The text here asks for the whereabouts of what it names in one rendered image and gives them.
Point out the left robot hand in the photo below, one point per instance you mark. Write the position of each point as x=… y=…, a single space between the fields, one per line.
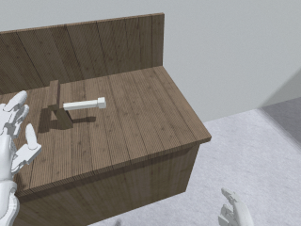
x=11 y=117

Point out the counter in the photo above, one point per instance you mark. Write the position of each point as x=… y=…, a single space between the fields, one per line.
x=97 y=163

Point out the right robot hand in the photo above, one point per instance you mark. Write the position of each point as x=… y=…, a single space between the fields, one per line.
x=238 y=214

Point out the robot left forearm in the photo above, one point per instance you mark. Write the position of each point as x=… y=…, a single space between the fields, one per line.
x=9 y=203

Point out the tap lever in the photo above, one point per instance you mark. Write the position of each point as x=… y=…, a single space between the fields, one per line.
x=100 y=103

